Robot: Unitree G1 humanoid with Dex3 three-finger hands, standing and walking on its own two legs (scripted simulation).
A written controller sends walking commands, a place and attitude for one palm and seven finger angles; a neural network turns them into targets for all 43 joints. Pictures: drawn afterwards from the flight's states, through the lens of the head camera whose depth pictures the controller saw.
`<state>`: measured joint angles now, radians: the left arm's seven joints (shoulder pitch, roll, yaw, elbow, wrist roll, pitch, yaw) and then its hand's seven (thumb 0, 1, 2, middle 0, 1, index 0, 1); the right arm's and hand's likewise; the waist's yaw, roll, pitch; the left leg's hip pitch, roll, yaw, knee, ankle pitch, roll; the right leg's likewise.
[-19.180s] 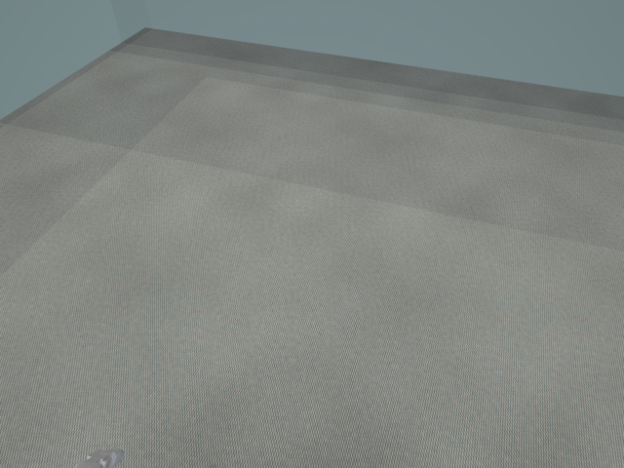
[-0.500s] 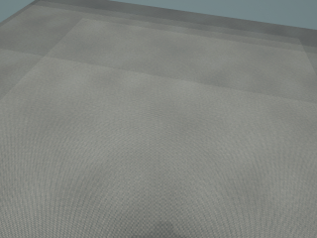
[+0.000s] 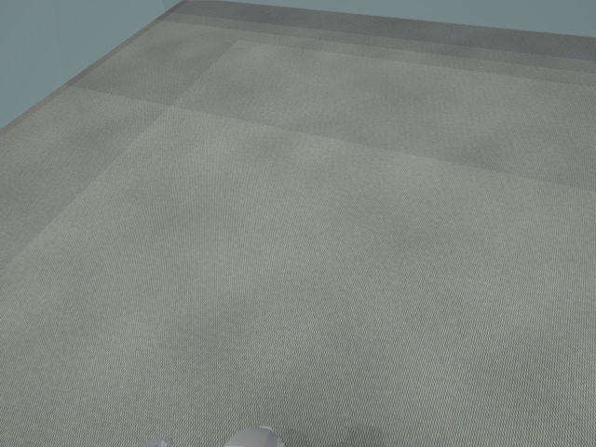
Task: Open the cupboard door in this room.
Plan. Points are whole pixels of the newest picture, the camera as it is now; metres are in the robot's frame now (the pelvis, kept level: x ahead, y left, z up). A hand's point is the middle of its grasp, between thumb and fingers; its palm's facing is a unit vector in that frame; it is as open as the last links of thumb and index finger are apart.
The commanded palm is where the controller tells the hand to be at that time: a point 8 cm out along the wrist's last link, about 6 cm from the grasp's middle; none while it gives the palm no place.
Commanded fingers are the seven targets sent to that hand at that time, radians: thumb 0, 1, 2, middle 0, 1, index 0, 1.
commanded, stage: turn or walk to find it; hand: left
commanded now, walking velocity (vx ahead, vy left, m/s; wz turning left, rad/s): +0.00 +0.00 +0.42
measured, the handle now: out of the picture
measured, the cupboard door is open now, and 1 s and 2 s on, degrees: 0 0 0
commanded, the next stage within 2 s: stand and wait in 0.10 s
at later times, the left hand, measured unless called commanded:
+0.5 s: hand out of the picture -0.02 +0.22 -0.18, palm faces +0.07 -0.98 -0.21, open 7.4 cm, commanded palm none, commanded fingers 0.00 0.90 0.90 -0.20 -0.30 -0.20 -0.30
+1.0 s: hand out of the picture +0.08 +0.20 -0.16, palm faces -0.21 -0.95 -0.24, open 7.3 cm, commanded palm none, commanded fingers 0.00 0.90 0.90 -0.20 -0.30 -0.20 -0.30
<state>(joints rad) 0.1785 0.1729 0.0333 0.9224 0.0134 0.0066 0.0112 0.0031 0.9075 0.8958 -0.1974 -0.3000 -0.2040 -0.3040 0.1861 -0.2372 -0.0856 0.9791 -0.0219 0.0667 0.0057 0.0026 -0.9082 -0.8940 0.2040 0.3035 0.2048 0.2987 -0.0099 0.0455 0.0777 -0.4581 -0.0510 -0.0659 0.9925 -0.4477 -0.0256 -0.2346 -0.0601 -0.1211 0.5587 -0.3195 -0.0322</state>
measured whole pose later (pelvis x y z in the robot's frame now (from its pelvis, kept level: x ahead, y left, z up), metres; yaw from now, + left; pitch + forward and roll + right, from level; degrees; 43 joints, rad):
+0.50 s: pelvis -0.02 +0.02 +0.00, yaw -2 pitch -1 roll +0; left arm 0.26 0.21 0.06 1.07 0.01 0.07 -0.01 0.01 0.91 0.90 -0.20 -0.30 -0.20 -0.30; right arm 0.10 -0.14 -0.04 1.02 -0.02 0.01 -0.03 0.00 -0.91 -0.89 0.21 0.30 0.21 0.30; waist 0.06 -0.03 0.09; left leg -0.16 0.07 0.14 0.50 -0.31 -0.02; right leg -0.35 -0.06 -0.06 0.89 -0.50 0.03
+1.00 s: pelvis -0.04 +0.01 +0.00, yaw -16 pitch +1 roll +1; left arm 0.19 0.23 0.06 0.95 0.02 0.04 -0.01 0.00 0.90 0.90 -0.20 -0.30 -0.21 -0.30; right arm 0.12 -0.25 -0.06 0.95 -0.01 0.04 -0.02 0.00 -0.91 -0.89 0.20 0.30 0.20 0.30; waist 0.03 -0.02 0.09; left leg -0.37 0.03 0.02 0.80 -0.42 -0.06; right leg -0.30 0.04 0.04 0.50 -0.22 -0.04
